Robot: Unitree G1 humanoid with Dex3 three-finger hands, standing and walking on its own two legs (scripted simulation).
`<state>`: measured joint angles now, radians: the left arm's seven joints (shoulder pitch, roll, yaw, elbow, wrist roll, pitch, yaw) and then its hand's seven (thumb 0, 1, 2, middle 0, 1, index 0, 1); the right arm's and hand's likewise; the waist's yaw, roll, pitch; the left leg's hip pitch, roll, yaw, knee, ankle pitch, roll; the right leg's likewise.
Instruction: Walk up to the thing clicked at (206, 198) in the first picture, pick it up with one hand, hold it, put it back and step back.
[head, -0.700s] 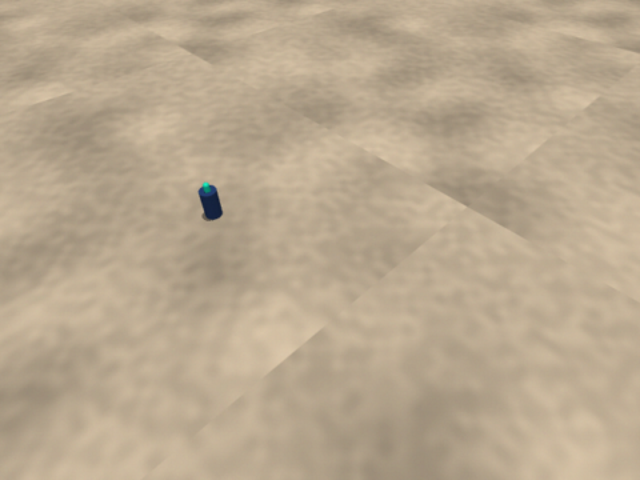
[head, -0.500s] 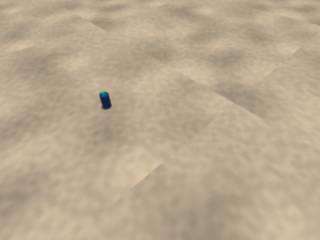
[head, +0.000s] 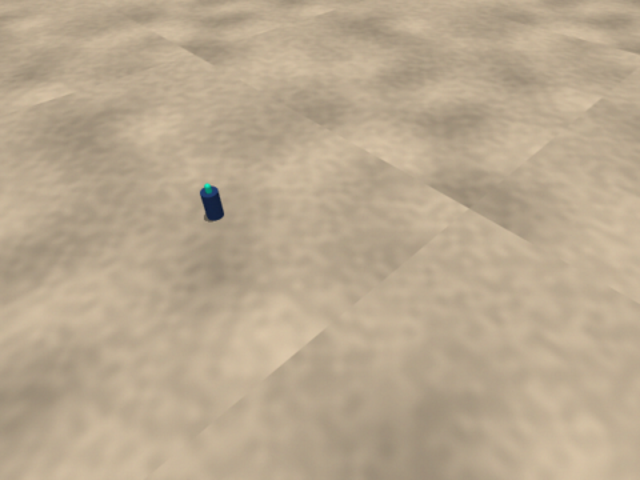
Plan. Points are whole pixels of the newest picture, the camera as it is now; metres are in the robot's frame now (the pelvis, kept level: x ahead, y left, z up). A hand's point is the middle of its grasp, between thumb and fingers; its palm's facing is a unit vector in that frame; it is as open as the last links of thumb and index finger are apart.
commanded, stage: stand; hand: left
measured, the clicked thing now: (211, 200) +1.42 +0.49 -0.69
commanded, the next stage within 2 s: walk up in 0.42 s
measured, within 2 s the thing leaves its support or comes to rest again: neither
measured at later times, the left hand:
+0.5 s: hand out of the picture +0.08 +0.26 -0.15, palm faces +0.02 -0.94 -0.33, open 7.4 cm
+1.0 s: hand (53, 477) +0.20 +0.39 -0.15, palm faces +0.08 -0.94 -0.33, open 7.4 cm
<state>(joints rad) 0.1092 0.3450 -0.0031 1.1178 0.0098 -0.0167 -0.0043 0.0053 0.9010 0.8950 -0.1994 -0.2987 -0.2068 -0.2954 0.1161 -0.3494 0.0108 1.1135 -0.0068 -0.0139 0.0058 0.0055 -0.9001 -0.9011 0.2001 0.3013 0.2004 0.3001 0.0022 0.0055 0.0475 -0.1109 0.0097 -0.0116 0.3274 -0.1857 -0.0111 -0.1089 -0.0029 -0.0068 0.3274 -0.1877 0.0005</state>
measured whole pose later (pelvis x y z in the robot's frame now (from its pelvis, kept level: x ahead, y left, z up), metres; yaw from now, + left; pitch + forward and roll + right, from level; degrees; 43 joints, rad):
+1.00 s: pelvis +0.16 +0.10 -0.01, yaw +8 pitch -3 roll +1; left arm 0.22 0.45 0.06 0.95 0.02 -0.03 -0.09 0.01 0.90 0.90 -0.20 -0.30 -0.20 -0.29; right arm 0.34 -0.39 -0.05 0.93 -0.01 -0.08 0.07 0.01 -0.90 -0.90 0.20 0.30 0.20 0.30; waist -0.03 -0.06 0.04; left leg -0.16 0.00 0.05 0.45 -0.26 0.04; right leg -0.49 -0.10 -0.02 0.89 -0.29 -0.01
